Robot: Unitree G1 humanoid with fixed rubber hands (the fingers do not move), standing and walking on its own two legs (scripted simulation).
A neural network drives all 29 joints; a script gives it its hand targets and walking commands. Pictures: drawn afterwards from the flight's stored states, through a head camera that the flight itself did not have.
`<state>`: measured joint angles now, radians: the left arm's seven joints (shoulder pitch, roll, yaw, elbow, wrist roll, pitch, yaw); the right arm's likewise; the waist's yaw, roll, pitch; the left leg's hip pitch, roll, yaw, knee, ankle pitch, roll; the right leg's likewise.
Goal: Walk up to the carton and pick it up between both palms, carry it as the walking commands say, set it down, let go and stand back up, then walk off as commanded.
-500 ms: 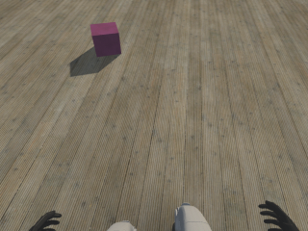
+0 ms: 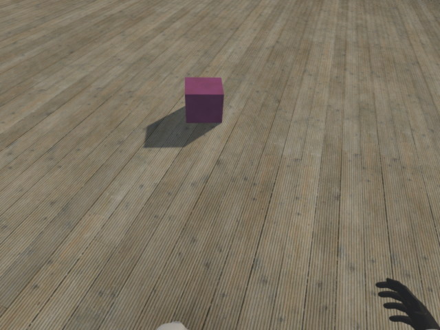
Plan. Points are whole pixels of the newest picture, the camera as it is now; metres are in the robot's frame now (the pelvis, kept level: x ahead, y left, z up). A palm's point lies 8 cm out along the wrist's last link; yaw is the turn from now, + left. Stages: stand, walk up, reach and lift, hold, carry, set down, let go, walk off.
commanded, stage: walk up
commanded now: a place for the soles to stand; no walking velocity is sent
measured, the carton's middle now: (203, 100) +1.68 +0.14 -0.61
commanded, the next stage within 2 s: none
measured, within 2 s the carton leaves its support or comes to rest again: neither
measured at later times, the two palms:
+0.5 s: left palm (64, 226) +0.32 +0.34 -0.04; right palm (353, 223) +0.37 -0.29 -0.06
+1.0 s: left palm (126, 120) +0.69 +0.31 -0.04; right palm (344, 191) +0.48 -0.30 -0.07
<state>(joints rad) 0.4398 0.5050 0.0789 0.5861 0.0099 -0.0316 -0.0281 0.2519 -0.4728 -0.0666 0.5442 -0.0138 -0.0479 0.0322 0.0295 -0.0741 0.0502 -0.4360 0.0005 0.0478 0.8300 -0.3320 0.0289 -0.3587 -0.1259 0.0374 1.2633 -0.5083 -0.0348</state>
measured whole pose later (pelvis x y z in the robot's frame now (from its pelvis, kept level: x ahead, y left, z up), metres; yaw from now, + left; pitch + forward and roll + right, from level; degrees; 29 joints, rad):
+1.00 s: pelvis +0.50 +0.03 +0.01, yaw -5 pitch -3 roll +0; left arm 0.27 0.45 0.06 0.57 0.02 -0.03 -0.03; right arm 0.49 -0.47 -0.05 0.64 -0.01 -0.05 0.04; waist -0.08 0.00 0.07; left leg -0.06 0.08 0.15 0.73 -0.58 0.00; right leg -0.47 -0.03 -0.05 0.67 -0.15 -0.04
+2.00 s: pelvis +0.92 +0.10 +0.00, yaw -1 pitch -4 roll -1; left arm 0.42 0.50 0.05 0.58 0.02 -0.05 0.03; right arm 0.29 -0.46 -0.06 0.56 -0.02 0.01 0.07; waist 0.05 0.04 0.11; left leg -0.48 0.07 0.02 0.77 -0.24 0.02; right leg -0.23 -0.12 -0.08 0.81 -0.50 0.03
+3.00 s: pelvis +1.11 +0.17 +0.04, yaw -4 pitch -4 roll +0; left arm 0.08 0.43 -0.01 0.98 -0.03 0.00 0.02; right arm 0.03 -0.40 0.00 0.96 0.04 0.01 0.01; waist 0.02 -0.05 0.12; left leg -0.16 -0.02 0.03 0.50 -0.28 0.03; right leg -0.14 -0.09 0.00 0.47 -0.26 0.07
